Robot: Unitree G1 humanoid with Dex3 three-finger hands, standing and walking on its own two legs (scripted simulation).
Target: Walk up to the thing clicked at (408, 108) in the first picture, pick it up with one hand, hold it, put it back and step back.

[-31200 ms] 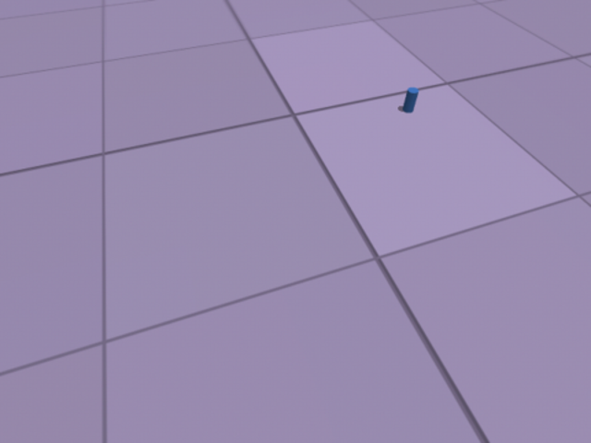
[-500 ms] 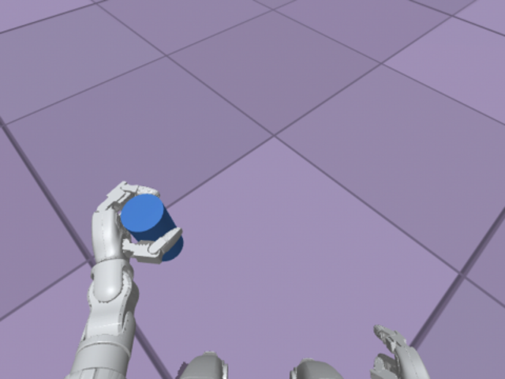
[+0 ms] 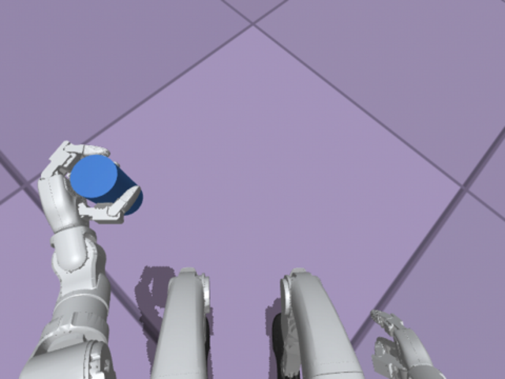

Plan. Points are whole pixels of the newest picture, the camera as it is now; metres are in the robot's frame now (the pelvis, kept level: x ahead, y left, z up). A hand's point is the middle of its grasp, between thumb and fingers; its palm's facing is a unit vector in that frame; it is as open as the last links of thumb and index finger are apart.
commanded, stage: crouch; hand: left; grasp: from above
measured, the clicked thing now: (111, 188) +0.39 +0.23 -0.05
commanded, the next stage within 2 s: lower in 1.20 s
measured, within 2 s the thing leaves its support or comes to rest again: neither
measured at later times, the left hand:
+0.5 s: hand (121, 214) +0.40 +0.27 -0.23, palm faces +0.36 -0.93 -0.04, open 9.3 cm
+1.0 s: hand (128, 220) +0.41 +0.29 -0.32, palm faces +0.34 -0.94 -0.02, open 9.3 cm
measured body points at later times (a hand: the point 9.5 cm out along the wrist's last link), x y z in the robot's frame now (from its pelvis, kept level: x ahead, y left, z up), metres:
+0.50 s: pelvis -0.05 -0.01 -0.18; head +0.16 +0.05 +0.22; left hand +0.37 +0.32 -0.22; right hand +0.05 -0.28 -0.29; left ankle +0.06 +0.13 -0.52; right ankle +0.05 -0.13 -0.52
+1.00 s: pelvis -0.05 +0.00 -0.24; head +0.18 +0.08 +0.14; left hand +0.39 +0.34 -0.32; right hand +0.04 -0.28 -0.34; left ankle +0.05 +0.13 -0.52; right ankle +0.05 -0.13 -0.52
